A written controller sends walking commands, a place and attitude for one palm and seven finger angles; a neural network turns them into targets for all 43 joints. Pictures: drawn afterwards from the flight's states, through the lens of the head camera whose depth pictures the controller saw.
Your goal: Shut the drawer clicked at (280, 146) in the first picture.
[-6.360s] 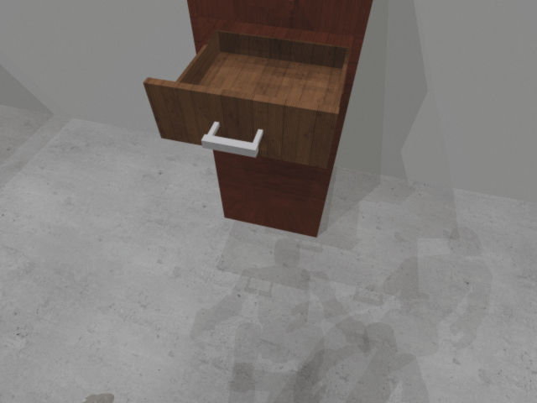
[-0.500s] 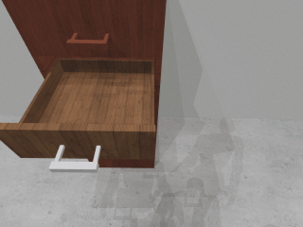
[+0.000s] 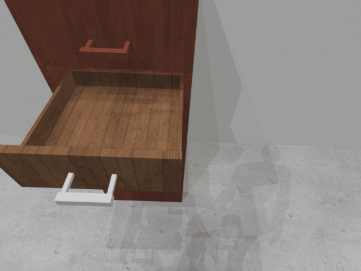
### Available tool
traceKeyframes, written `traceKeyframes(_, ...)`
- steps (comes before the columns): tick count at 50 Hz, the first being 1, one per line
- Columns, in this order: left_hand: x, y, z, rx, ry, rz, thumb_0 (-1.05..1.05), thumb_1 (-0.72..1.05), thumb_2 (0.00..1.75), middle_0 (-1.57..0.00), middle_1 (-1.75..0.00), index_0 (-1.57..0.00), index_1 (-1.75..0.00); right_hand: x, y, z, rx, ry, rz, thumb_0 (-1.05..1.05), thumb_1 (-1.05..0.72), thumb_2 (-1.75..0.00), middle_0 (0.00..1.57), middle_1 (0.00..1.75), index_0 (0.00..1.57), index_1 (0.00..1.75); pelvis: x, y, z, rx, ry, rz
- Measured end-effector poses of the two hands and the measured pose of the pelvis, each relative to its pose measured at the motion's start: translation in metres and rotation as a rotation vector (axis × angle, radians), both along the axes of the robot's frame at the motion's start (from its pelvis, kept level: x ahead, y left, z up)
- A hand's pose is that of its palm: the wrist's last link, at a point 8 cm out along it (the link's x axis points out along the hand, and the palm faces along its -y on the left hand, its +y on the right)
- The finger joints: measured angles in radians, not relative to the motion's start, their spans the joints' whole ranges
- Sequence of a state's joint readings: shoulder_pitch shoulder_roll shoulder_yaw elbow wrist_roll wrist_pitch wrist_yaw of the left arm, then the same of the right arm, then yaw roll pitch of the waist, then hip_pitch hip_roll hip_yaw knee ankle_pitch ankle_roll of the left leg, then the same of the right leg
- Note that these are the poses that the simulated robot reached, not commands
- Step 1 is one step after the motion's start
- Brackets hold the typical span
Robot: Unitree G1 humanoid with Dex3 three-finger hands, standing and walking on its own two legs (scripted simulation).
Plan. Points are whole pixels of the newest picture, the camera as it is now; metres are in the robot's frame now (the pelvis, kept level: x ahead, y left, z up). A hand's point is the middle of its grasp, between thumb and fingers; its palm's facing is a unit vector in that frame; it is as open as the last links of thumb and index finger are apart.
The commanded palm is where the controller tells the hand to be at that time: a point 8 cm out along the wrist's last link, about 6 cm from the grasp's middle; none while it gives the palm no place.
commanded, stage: look again from close up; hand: left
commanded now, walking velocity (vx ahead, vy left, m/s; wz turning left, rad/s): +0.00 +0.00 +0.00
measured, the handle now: (88, 189) +0.26 +0.22 +0.04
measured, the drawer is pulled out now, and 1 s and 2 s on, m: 0.30 0.30 0.30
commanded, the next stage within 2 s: raise the hand and make a fist in 0.08 s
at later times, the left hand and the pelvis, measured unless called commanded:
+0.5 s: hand (111, 260) +0.15 +0.15 -0.02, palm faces +0.08 -1.00 -0.02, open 6.7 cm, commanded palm +0.08 +0.22 -0.02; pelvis -0.04 -0.03 -0.05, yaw +0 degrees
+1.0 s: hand (84, 264) +0.13 +0.18 +0.04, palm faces +0.09 -0.99 -0.08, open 3.9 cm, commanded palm +0.07 +0.23 +0.05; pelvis -0.04 -0.04 -0.04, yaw +1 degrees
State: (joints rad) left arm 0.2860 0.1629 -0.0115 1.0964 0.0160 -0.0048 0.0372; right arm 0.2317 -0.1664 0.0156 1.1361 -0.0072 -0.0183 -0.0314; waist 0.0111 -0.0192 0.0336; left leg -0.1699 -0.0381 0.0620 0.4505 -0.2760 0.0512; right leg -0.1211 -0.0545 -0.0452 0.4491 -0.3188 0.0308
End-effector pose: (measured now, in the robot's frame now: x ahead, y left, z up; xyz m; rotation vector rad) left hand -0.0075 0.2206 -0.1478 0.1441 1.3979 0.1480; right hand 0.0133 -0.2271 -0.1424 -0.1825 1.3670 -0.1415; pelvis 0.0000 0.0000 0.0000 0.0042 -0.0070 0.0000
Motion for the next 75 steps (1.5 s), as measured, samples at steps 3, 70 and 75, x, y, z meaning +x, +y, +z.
traceKeyframes(3, -0.002, -0.001, 0.000, 0.000, 0.002, 0.003, 0.00, 0.91, 0.90, -0.20, -0.30, -0.20, -0.30, 0.000, -0.001, 0.000, 0.001, 0.003, 0.002, 0.01, -0.92, -0.90, 0.20, 0.30, 0.20, 0.30, 0.000, -0.002, 0.000, 0.000, 0.000, 0.002)
traceKeyframes(70, 0.095, 0.003, 0.243, -0.018, -1.440, -0.152, 0.02, 0.90, 0.90, -1.25, -1.44, -1.25, -1.44, 0.162, 0.024, 0.081, 0.079, -1.005, 0.210, 0.02, -0.90, -0.90, 0.20, 0.30, 0.20, 0.30, -0.036, -0.012, -0.030, -0.039, 0.054, 0.038)
traceKeyframes(75, 0.091, -0.001, 0.260, -0.011, -1.441, -0.168, 0.02, 0.90, 0.90, -1.34, -1.52, -1.33, -1.52, 0.167, 0.039, 0.089, 0.128, -1.033, 0.236, 0.02, -0.90, -0.90, 0.20, 0.30, 0.21, 0.30, -0.035, -0.012, -0.026, -0.037, 0.031, 0.038)
